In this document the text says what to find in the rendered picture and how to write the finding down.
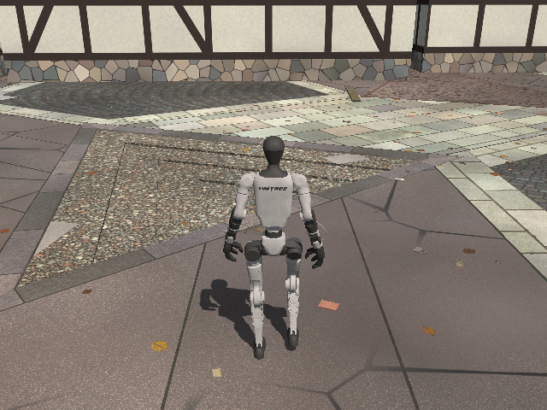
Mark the robot left shin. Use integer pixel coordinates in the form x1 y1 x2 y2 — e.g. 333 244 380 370
250 291 264 348

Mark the right robot forearm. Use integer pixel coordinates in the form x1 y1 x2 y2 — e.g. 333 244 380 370
304 209 322 249

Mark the right robot upper arm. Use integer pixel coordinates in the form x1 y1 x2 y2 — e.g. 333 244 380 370
291 173 313 222

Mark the humanoid robot head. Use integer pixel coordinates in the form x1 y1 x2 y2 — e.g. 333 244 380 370
259 136 288 178

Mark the left robot upper arm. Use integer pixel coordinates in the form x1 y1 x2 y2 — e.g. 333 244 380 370
233 173 256 220

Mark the robot left hand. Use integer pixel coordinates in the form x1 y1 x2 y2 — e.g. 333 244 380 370
223 241 243 262

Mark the left robot forearm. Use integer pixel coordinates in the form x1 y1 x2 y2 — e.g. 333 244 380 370
225 207 242 243

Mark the robot right hand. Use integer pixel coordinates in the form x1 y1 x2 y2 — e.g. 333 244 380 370
305 246 325 269

